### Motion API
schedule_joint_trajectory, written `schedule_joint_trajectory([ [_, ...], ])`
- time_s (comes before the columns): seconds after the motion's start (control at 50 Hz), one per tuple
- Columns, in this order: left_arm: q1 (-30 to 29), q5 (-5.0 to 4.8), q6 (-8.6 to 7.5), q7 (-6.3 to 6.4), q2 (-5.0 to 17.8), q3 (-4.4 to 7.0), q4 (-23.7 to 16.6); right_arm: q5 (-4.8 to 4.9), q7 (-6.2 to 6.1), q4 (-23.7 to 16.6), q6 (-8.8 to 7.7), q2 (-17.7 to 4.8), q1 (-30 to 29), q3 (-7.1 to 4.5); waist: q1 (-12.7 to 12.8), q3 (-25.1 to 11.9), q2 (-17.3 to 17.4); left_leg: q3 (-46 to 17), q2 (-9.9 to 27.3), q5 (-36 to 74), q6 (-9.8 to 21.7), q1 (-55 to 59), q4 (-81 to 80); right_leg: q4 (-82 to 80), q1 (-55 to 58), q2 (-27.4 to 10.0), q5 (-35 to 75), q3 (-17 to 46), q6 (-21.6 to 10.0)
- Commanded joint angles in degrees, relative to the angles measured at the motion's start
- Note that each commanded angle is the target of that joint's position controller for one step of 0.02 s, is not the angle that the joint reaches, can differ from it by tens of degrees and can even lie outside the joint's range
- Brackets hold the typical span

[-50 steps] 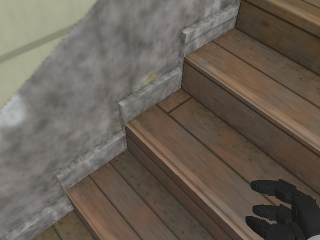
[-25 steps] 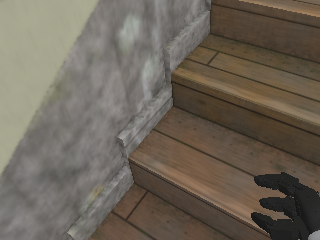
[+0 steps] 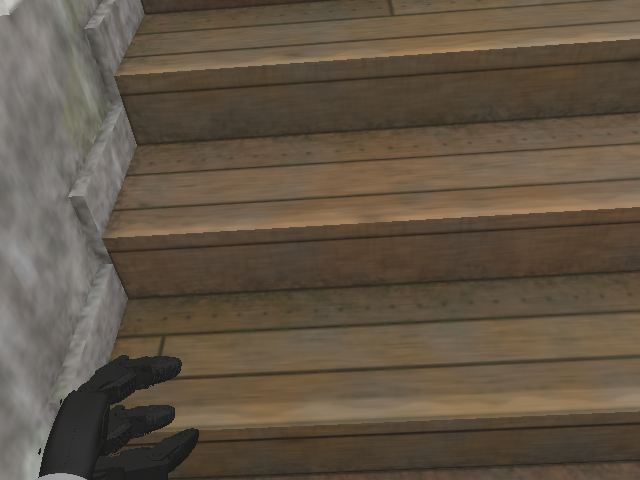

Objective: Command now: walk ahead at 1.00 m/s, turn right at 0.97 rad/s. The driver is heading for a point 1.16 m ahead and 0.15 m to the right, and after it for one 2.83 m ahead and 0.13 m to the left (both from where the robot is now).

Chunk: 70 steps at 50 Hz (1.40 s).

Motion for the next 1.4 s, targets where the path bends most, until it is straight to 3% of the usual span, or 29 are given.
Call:
schedule_joint_trajectory([
  [0.02,10.11,-1.81,1.06,1.13,-6.50,-2.98,-0.53,-1.89,1.26,-5.62,-2.13,2.88,-12.10,3.14,6.74,10.70,-1.01,-15.10,14.70,-6.04,10.40,-8.17,-24.88,6.14,-7.60,-4.30,5.80,0.70,2.75],
  [0.06,4.72,-1.42,2.64,1.79,-2.88,-1.00,-2.68,-1.32,0.14,-4.97,-1.85,0.68,-5.73,2.81,3.21,14.36,-1.63,-11.85,16.54,-3.00,8.87,-0.78,-25.09,9.37,-16.98,-5.30,5.90,1.72,4.37],
  [0.14,-15.47,-2.25,2.98,0.35,-5.88,-4.06,-13.28,-0.68,-1.58,-3.26,0.95,1.35,0.87,2.84,-1.67,19.64,5.05,-4.49,17.38,3.00,4.19,21.13,-29.83,4.13,-38.65,-9.96,-14.45,-2.61,4.74],
  [0.2,-16.64,-1.04,1.61,-3.08,-7.76,-5.89,-15.36,0.31,-1.97,-1.98,0.79,-3.79,0.39,3.04,-0.04,13.65,7.01,4.50,14.83,20.23,7.04,-4.17,-45.31,-32.49,14.97,-11.00,-4.58,-11.80,-0.82],
  [0.24,0.25,-1.38,0.70,-1.62,2.62,0.61,-8.89,0.42,0.03,-0.75,-0.89,-11.85,-1.15,2.53,10.45,-1.25,13.63,6.19,16.07,107.31,10.10,1.32,-23.22,-33.26,47.64,3.98,-9.06,-21.35,-5.00],
  [0.26,12.58,-0.87,0.52,-1.09,9.11,3.88,-5.54,1.72,0.07,-2.27,-0.77,-17.24,-2.42,0.83,17.47,-6.46,18.30,5.47,14.78,117.30,8.40,6.67,-7.50,-46.98,53.53,8.02,-12.07,-17.81,-7.15],
  [0.28,21.03,0.19,1.55,-0.57,15.11,6.58,-1.48,1.92,-0.20,-7.56,-1.70,-14.17,-3.53,0.78,16.99,-10.46,8.57,-1.59,10.20,83.67,2.38,-6.85,15.64,-61.54,68.25,2.22,-2.03,6.81,-12.01],
  [0.3,22.58,0.86,2.42,1.24,19.55,7.12,2.18,0.39,2.24,-12.35,-3.77,-4.54,-4.37,2.80,8.38,-22.56,-19.61,-11.76,-4.66,16.74,-0.86,-19.08,41.19,-91.01,75.18,-11.33,-13.57,51.24,-19.11],
  [0.32,23.46,2.69,1.51,1.44,13.14,4.84,3.59,1.43,3.35,-11.08,-4.99,-4.77,-5.16,1.67,8.10,-28.30,-11.11,-23.50,-2.63,16.23,1.10,-16.89,56.81,-98.13,72.93,-14.47,-23.10,56.11,-11.81],
  [0.38,18.96,1.75,-2.14,-2.15,0.58,1.37,14.09,2.94,1.49,-12.51,-3.30,7.16,-12.99,4.05,3.56,1.84,-1.25,-16.64,-1.25,9.22,4.72,-29.05,78.50,-92.84,42.28,-15.29,-0.59,34.70,-9.24],
  [0.4,16.43,3.68,-2.68,-2.66,-4.23,-0.14,16.00,3.09,2.29,-13.89,-2.84,9.63,-13.47,5.55,0.53,2.87,-1.19,-19.24,-0.80,9.85,7.08,-28.51,82.53,-89.90,36.83,-14.91,10.40,26.58,-7.90],
  [0.48,14.97,4.39,-1.98,-1.69,-8.99,-2.15,21.62,4.91,2.33,-12.48,-0.34,13.85,-13.90,7.69,-2.58,9.84,-1.96,-18.16,-5.59,9.11,8.65,-48.60,89.67,-92.90,38.33,-13.53,25.72,-0.46,-0.75],
  [0.58,12.88,4.15,0.83,2.58,-2.16,-2.25,23.09,3.03,3.73,-21.48,1.65,13.41,-28.32,10.87,-3.85,11.76,-4.36,-0.61,-8.36,24.47,5.51,-49.21,62.38,-101.42,29.93,-5.76,35.53,-20.84,5.66],
  [0.62,7.90,3.95,-0.47,4.90,3.52,-1.60,21.67,1.27,4.54,-18.80,2.71,8.93,-17.22,8.48,-9.32,-0.72,-8.21,6.18,-8.39,25.64,3.59,-21.82,54.32,-101.13,29.51,-5.08,61.92,-26.82,2.60],
  [0.68,-1.17,2.00,-0.58,4.36,16.46,1.74,16.69,-0.82,1.26,-11.16,4.80,-2.77,1.26,3.28,-16.07,-15.75,-11.78,5.40,-10.10,6.59,3.40,0.59,44.34,-87.40,51.29,-14.59,118.90,-20.98,-4.00],
  [0.72,-4.47,0.39,-0.07,3.08,12.86,1.36,14.08,-0.68,2.59,-8.95,6.07,-5.34,5.87,1.59,-16.13,-8.95,-5.38,-6.19,-7.90,10.38,7.88,0.83,2.65,-59.50,60.76,-10.93,83.68,-16.27,-2.89],
  [0.74,-2.87,3.92,-1.48,1.79,1.56,-0.86,11.24,-2.48,3.85,-6.29,5.61,-2.63,0.48,2.43,-5.60,2.76,13.07,-25.25,-7.37,41.01,11.99,5.51,-6.41,-42.38,37.21,1.78,6.36,-8.76,0.87],
  [0.76,6.25,4.06,-2.04,-0.54,-2.47,-1.25,10.07,-5.23,3.67,-11.44,4.47,4.13,-10.03,5.25,5.11,2.97,15.11,-54.28,-1.88,54.39,19.16,-1.72,-13.89,-12.61,25.34,13.11,-9.15,3.98,5.30],
  [0.78,12.59,3.40,-2.24,-2.69,-5.20,-1.66,8.45,-5.45,3.15,-14.89,3.85,8.59,-14.40,6.87,8.67,1.19,9.17,-63.24,2.06,28.09,19.01,-7.09,-19.76,-4.17,19.53,11.28,-7.97,9.12,3.66],
  [0.84,7.15,5.33,-2.55,-3.26,-2.80,-2.25,5.17,1.82,2.25,-13.26,2.31,3.75,-12.94,4.30,8.25,9.68,-9.45,-50.92,-2.33,10.52,11.43,-9.37,-16.30,1.70,7.26,6.43,-0.72,6.64,2.08],
  [0.92,0.37,4.61,-3.06,-0.26,-4.21,-2.92,0.88,2.12,1.17,-15.02,4.54,5.59,-9.26,4.14,4.35,4.96,-5.22,-35.48,-7.64,27.73,9.36,-2.33,-11.39,-3.56,2.34,3.05,-0.10,0.36,4.65],
  [1.04,-2.61,2.23,-1.14,3.04,-4.35,-1.85,-0.89,0.68,-2.80,-19.97,8.11,0.49,-7.63,2.69,-0.25,-4.08,7.36,-44.39,-2.68,40.53,10.08,14.98,-11.37,-6.16,-2.00,6.01,-0.39,-0.41,9.99],
  [1.16,-12.19,2.41,-1.68,3.75,-5.09,-2.06,-6.38,3.32,-4.07,-21.77,6.67,-1.44,-1.56,1.16,-4.84,4.54,6.39,-53.55,4.55,42.98,13.75,33.23,-10.99,3.09,-24.57,5.70,-15.91,2.22,11.30],
  [1.28,-9.08,4.31,-1.44,3.75,-5.73,-2.49,-12.79,6.24,-4.93,-24.16,9.52,-7.77,-14.54,-1.00,4.13,2.70,10.97,-49.06,1.53,45.03,6.61,10.25,-20.66,-30.37,3.42,0.34,-13.15,0.91,6.63],
  [1.32,-0.52,3.46,-0.94,3.89,0.07,1.42,-9.74,7.12,-2.82,-25.18,9.36,-9.88,-16.07,-2.32,7.48,-3.97,13.22,-45.11,-1.99,59.25,4.32,-1.41,-22.60,-50.96,39.21,4.70,-11.54,-6.86,3.73],
  [1.34,13.54,3.71,-1.54,3.79,5.41,4.54,-5.49,5.80,-0.83,-24.44,7.14,-9.08,-17.89,-1.81,12.96,-11.06,10.79,-39.12,-6.26,75.89,4.39,-0.02,-8.95,-54.35,50.97,4.04,-10.44,-1.27,0.22],
  [1.36,16.87,7.40,-1.11,3.93,14.25,5.94,-5.19,5.20,0.11,-27.41,5.86,0.09,-15.85,0.15,7.30,-19.45,-25.35,-33.30,-16.80,20.52,-1.05,-10.37,15.66,-74.15,59.24,-16.39,7.24,32.88,-9.22],
  [1.38,12.33,8.32,-0.47,4.70,12.18,4.67,-7.74,2.74,1.99,-25.56,4.54,-1.38,-11.29,-0.61,4.30,-20.06,-37.39,-29.47,-17.19,-7.49,-6.34,-10.30,39.58,-86.40,48.76,-24.38,18.95,55.50,-15.35],
  [1.4,7.47,5.38,-0.06,6.14,6.76,3.52,-8.77,2.96,3.00,-24.65,4.75,-4.97,-11.73,-1.29,4.37,-13.75,-30.93,-25.10,-14.71,-5.74,-8.06,-15.06,48.92,-83.82,44.92,-19.70,13.28,45.39,-13.21],
])
Velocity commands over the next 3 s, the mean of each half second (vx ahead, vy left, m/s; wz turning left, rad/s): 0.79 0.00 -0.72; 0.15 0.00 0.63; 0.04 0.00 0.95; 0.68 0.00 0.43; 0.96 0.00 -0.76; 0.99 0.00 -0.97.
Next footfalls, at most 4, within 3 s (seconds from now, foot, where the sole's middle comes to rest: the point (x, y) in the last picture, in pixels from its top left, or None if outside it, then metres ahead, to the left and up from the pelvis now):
0.26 right None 0.35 -0.27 -0.58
0.72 left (487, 364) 0.63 -0.25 -0.41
1.34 right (585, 175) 0.92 -0.48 -0.25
2.00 left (363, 333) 0.72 -0.04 -0.41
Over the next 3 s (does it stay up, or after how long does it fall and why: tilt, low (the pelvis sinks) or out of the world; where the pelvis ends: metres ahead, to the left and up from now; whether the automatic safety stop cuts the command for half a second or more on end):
stays up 1.27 0.07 0.61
